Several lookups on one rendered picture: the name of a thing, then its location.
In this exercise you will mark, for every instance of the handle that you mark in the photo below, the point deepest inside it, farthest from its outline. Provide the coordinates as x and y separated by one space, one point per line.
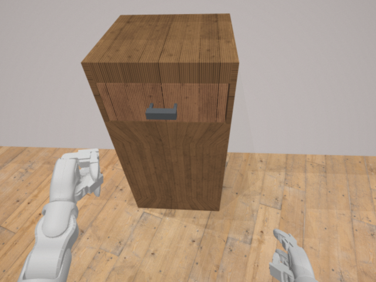
161 113

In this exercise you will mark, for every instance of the robot left hand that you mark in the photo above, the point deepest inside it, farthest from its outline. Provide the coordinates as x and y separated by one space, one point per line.
66 176

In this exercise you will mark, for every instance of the drawer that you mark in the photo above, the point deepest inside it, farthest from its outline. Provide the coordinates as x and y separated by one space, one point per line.
196 102

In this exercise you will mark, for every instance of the robot right hand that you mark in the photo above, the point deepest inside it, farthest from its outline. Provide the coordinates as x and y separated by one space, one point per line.
294 264

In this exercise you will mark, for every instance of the robot left forearm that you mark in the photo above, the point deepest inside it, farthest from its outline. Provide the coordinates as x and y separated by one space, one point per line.
55 233

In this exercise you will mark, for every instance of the cabinet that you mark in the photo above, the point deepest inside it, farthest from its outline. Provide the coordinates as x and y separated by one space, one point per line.
169 165

